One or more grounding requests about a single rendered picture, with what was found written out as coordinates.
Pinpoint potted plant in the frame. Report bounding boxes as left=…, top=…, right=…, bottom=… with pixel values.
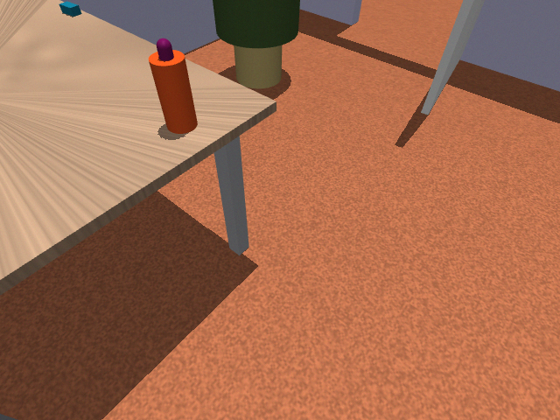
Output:
left=213, top=0, right=300, bottom=89

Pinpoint table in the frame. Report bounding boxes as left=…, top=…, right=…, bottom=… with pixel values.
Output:
left=0, top=0, right=277, bottom=420

